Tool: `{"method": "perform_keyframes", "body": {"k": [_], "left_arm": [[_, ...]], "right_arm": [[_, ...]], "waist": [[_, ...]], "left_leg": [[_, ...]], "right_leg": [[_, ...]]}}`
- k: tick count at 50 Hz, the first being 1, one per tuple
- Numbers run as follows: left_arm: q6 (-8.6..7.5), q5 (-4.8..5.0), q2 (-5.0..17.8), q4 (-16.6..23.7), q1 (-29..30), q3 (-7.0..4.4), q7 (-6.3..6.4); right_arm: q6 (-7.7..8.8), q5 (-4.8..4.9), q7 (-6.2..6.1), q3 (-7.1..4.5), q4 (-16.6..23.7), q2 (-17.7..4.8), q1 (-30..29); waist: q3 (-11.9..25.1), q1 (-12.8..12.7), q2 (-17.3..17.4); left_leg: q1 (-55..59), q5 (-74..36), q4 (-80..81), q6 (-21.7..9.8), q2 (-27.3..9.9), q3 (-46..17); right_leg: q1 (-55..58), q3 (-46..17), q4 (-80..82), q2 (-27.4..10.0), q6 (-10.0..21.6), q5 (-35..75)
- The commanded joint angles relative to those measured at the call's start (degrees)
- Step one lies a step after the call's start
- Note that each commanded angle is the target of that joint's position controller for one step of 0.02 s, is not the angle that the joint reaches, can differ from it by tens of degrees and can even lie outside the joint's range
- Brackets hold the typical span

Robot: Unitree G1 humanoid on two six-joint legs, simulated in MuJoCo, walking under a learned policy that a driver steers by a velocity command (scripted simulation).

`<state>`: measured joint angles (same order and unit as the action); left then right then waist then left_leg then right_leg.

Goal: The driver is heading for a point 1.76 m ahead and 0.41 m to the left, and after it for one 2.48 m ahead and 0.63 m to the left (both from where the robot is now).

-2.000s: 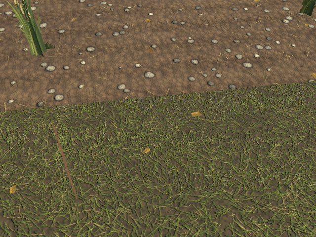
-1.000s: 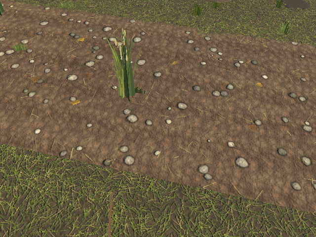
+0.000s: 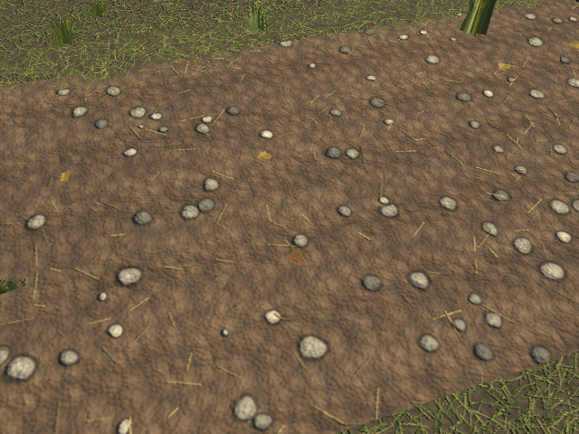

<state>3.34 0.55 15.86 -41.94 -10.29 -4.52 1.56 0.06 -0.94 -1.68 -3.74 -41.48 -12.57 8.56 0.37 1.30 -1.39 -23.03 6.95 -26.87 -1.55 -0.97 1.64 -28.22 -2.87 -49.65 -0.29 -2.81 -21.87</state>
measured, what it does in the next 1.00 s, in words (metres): steps on the spot: right foot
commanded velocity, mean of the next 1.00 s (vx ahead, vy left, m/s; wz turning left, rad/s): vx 0.01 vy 0.00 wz -0.06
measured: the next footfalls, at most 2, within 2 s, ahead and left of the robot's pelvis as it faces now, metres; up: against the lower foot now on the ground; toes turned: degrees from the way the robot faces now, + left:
right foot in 0.08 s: +0.05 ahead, -0.13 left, +0.00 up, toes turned +0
right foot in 1.96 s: +0.53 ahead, -0.09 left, +0.00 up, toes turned -3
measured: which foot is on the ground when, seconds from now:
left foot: down 0.00-1.00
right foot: up 0.00-0.06, down 0.08-1.00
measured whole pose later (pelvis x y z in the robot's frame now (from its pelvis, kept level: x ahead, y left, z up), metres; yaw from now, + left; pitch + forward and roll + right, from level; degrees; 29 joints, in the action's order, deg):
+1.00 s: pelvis +0.05 -0.02 +0.00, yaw -1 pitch -2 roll +0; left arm 0.5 0.2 11.3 -60.1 -12.7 -2.5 1.9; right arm -0.8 0.0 -2.5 -3.1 -60.7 -12.0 8.4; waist -2.6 0.6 0.0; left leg -13.5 13.4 -28.8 1.4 -2.1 1.2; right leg -7.7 -1.1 -28.4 0.9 0.7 -18.9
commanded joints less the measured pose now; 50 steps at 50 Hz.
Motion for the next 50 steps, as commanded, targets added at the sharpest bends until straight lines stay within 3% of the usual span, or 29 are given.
{"method": "perform_keyframes", "body": {"k": [1,3,4,5,6,7,8,11,19,29,50], "left_arm": [[-0.79,-0.25,2.7,2.4,-2.0,-0.35,-0.47],[-0.91,-0.65,2.5,1.2,-4.1,-0.35,-0.84],[-0.98,-1.51,4.4,1.7,-4.5,-0.47,-0.72],[-0.84,-1.76,9.2,1.8,-2.9,-1.37,-0.27],[-1.04,-1.96,5.3,1.6,-0.6,-0.50,-0.67],[-1.66,-2.31,2.1,2.6,2.6,0.49,-0.91],[-2.25,-2.50,1.3,1.8,2.4,0.72,-1.01],[-3.28,-1.51,2.3,-0.1,-0.2,0.71,-0.93],[-3.04,-0.74,1.4,-3.4,-1.4,0.62,-0.44],[-3.15,-0.29,1.1,-8.5,-1.8,0.32,-0.28],[-3.27,-0.40,1.0,-17.1,-4.1,1.19,0.53]], "right_arm": [[0.61,0.63,0.03,-1.82,3.2,-8.4,-2.5],[0.33,1.13,0.06,-1.35,1.7,-7.4,-0.3],[0.56,0.95,0.36,-0.93,1.3,-6.3,1.0],[1.28,-0.28,1.10,-0.21,2.3,-3.6,2.6],[1.64,-0.30,1.09,-0.08,2.7,-3.9,-0.4],[1.60,-0.31,1.03,-0.51,2.4,-5.9,-2.4],[1.48,-0.61,1.00,-0.52,1.5,-5.5,-2.3],[1.28,-0.50,0.98,-1.01,-0.4,-6.5,-0.1],[1.69,0.26,0.97,-1.00,-5.1,-5.7,1.2],[0.63,0.74,-0.34,-0.83,-10.0,-6.2,0.9],[-0.42,0.96,-1.02,-0.27,-17.8,-5.3,0.0]], "waist": [[7.6,-1.3,11.4],[6.4,-2.5,10.2],[6.3,-1.9,7.3],[6.1,2.0,-5.0],[4.5,0.9,-10.8],[1.8,0.6,-8.5],[1.6,0.6,-7.9],[-0.7,0.3,-3.9],[0.4,-0.4,1.5],[0.8,-0.4,1.3],[-1.8,-0.6,1.4]], "left_leg": [[6.5,3.6,8.8,-10.5,-12.3,-11.9],[3.6,5.9,6.5,-7.1,-10.2,-10.3],[0.3,8.0,3.3,-3.3,-8.5,-8.7],[-3.1,11.3,-3.3,1.0,-2.4,-1.8],[2.3,10.6,-2.5,2.5,-1.4,-1.2],[5.7,6.2,-1.8,2.8,-1.7,-2.0],[8.0,3.5,-0.9,2.8,-1.8,-1.7],[10.2,1.9,0.0,2.3,-2.4,-2.3],[11.7,-2.7,0.6,2.3,-2.8,-2.1],[14.4,-6.5,-0.7,1.5,-2.7,-1.8],[14.7,-3.3,1.1,1.5,-1.8,-1.0]], "right_leg": [[9.1,3.0,12.7,0.6,1.5,3.3],[17.0,4.2,24.6,1.7,4.0,9.1],[21.2,-1.4,26.6,-2.6,6.0,11.6],[21.0,-10.5,27.6,-10.5,10.0,14.0],[10.8,-13.3,31.6,-12.3,13.0,4.0],[8.0,-11.2,32.8,-9.5,11.0,-1.5],[7.5,-9.0,32.4,-7.3,8.6,-3.5],[7.4,-6.4,31.3,-4.7,5.9,-1.5],[13.0,-3.6,27.4,-2.9,6.0,10.8],[14.6,-1.2,25.5,-1.6,5.2,18.2],[14.6,0.5,27.2,-0.7,4.3,14.5]]}}
Keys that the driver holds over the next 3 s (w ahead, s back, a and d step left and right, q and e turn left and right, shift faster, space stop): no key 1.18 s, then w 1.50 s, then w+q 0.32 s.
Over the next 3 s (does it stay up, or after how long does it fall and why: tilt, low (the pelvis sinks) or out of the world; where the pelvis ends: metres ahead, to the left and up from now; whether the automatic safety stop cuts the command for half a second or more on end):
stays up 0.93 0.03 0.00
